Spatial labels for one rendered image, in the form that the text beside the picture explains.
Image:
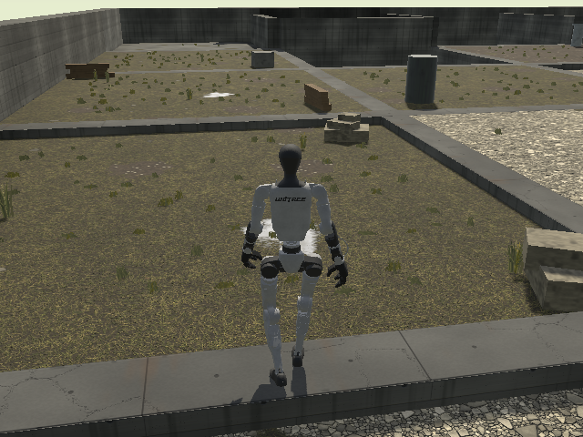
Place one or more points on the left robot thigh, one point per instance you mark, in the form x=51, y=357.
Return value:
x=269, y=278

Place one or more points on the humanoid robot torso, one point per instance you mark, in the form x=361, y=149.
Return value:
x=291, y=219

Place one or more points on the right robot forearm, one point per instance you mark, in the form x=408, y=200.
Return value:
x=334, y=246

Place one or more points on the left robot forearm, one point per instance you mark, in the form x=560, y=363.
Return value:
x=249, y=241

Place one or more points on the right robot upper arm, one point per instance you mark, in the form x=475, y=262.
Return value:
x=323, y=206

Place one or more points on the left robot upper arm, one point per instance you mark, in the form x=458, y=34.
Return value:
x=258, y=205

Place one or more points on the robot left hand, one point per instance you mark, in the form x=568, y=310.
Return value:
x=245, y=258

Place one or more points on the robot right hand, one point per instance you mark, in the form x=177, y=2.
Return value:
x=343, y=273

